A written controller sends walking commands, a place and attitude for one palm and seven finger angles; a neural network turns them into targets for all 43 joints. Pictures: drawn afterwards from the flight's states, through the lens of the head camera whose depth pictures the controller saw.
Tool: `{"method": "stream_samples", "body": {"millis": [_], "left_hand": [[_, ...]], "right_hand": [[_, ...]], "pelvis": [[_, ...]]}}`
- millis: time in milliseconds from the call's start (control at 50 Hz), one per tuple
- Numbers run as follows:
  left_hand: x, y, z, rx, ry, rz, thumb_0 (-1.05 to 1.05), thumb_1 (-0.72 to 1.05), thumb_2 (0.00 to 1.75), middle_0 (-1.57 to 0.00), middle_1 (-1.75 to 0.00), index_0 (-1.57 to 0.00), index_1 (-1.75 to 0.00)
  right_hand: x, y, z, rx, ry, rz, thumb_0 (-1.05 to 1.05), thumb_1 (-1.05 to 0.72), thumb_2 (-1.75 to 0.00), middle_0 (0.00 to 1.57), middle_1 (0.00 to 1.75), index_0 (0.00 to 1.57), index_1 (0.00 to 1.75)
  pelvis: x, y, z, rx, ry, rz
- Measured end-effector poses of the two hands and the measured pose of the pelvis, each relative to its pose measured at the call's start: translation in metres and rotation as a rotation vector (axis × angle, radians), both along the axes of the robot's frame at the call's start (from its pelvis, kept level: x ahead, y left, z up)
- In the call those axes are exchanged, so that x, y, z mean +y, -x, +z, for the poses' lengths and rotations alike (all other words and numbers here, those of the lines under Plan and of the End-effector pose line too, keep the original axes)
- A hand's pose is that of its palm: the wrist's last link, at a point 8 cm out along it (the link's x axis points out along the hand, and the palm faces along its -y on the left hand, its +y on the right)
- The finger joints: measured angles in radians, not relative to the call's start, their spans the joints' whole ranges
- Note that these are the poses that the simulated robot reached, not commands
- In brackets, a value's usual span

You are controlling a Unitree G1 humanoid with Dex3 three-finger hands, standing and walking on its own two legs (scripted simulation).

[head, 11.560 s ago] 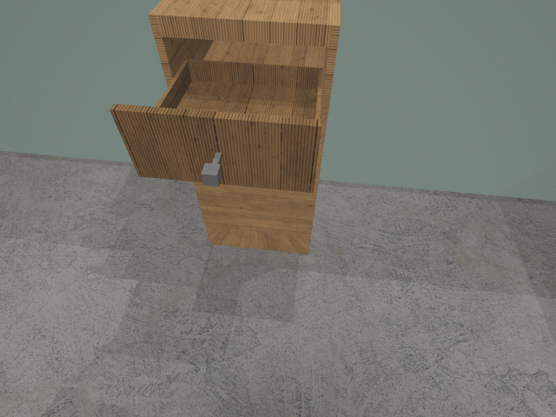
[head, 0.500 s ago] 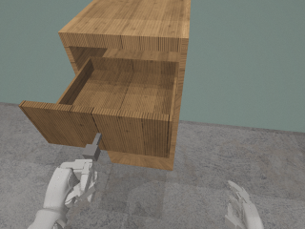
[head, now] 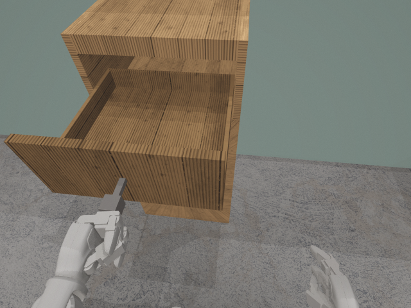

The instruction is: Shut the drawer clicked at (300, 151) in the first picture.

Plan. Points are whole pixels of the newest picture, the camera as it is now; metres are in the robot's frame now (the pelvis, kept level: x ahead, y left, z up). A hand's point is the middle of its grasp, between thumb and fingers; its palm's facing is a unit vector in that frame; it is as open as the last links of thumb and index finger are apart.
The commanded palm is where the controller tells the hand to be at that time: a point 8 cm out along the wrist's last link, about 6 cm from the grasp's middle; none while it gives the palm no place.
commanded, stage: bring the fist close to the handle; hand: left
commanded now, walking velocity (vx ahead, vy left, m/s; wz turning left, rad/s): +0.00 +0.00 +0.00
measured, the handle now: (116, 197) +0.30 +0.18 +0.07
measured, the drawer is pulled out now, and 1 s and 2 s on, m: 0.30 0.22 0.10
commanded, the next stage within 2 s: push the drawer shut in 0.08 s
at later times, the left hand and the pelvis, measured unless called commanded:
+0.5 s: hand (117, 237) +0.23 +0.16 +0.07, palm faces -0.09 -0.99 -0.06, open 3.1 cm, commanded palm +0.22 +0.21 +0.08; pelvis +0.00 +0.00 +0.00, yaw +1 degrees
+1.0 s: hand (133, 200) +0.30 +0.15 +0.07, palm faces -0.10 -0.99 -0.04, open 3.3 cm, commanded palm +0.29 +0.20 +0.08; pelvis -0.01 +0.01 +0.00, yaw +0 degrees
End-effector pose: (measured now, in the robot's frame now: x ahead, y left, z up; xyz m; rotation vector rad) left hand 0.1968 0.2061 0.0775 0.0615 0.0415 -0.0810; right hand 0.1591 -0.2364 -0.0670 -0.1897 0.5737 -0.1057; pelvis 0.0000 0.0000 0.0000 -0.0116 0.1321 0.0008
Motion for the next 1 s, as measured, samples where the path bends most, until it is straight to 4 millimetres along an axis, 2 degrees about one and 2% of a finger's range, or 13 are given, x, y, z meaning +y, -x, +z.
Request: {"method": "stream_samples", "body": {"millis": [120, 240, 480, 760, 1000], "left_hand": [[-0.004, 0.003, 0.002, -0.002, 0.003, 0.006, 0.02, 0.90, 0.90, -1.39, -1.60, -1.40, -1.60], [0.003, 0.005, 0.000, -0.001, -0.004, 0.017, 0.02, 0.90, 0.90, -1.39, -1.60, -1.40, -1.60], [0.011, -0.013, -0.003, -0.017, -0.002, -0.012, 0.00, 0.86, 0.92, -1.40, -1.60, -1.40, -1.60], [0.007, -0.051, -0.004, -0.023, 0.006, -0.024, -0.02, 0.85, 0.96, -1.40, -1.60, -1.40, -1.60], [-0.001, -0.084, -0.003, -0.026, 0.018, -0.023, 0.02, 0.90, 0.96, -1.39, -1.60, -1.40, -1.60]], "right_hand": [[0.002, -0.006, 0.003, -0.013, -0.007, 0.001, 0.01, -0.90, -0.90, 0.20, 0.30, 0.21, 0.30], [0.005, -0.011, 0.002, -0.010, -0.007, 0.011, 0.01, -0.90, -0.90, 0.20, 0.30, 0.21, 0.30], [0.007, -0.006, -0.004, 0.026, 0.014, 0.030, 0.01, -0.90, -0.90, 0.20, 0.30, 0.21, 0.30], [0.013, 0.010, -0.010, 0.074, 0.014, 0.026, 0.01, -0.90, -0.90, 0.20, 0.30, 0.21, 0.30], [0.012, 0.024, -0.009, 0.117, 0.007, 0.000, 0.01, -0.90, -0.90, 0.20, 0.30, 0.21, 0.30]], "pelvis": [[0.000, -0.003, 0.000, 0.003, -0.002, -0.002], [0.000, -0.003, -0.001, 0.004, 0.001, 0.003], [0.003, 0.001, -0.002, 0.008, 0.009, 0.015], [0.009, 0.012, 0.000, 0.002, 0.007, 0.018], [0.011, 0.011, 0.004, 0.002, 0.000, 0.001]]}}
